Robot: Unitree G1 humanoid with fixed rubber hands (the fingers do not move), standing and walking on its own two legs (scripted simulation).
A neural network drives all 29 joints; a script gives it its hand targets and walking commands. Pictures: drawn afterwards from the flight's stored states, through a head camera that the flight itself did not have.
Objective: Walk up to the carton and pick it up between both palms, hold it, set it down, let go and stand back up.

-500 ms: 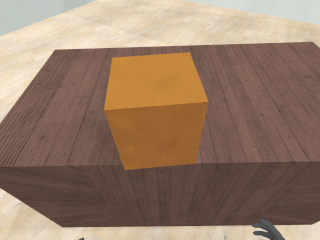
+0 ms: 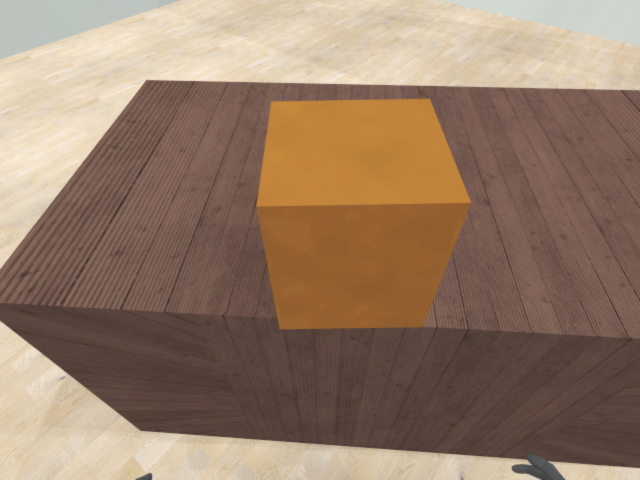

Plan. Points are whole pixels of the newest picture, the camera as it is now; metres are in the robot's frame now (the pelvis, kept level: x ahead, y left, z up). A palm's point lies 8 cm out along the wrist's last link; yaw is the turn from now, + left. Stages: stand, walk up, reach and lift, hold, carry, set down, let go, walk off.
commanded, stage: walk up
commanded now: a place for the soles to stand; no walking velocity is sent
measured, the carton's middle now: (350, 219) +0.44 -0.03 +0.08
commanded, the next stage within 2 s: reach and lift in 0.28 s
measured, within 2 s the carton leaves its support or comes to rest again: neither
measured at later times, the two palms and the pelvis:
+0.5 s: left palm (144, 465) +0.19 +0.26 -0.10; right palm (535, 471) +0.15 -0.24 -0.08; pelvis +0.00 +0.00 -0.01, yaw -5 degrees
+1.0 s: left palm (156, 416) +0.22 +0.22 -0.02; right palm (526, 413) +0.20 -0.23 -0.03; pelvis +0.05 -0.02 +0.02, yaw -7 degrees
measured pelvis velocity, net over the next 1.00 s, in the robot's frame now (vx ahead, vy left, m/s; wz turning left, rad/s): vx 0.05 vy -0.02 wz -0.13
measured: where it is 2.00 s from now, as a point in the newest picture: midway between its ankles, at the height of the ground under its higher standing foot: outside the picture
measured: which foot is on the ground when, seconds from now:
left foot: down 0.00-1.00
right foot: down 0.00-1.00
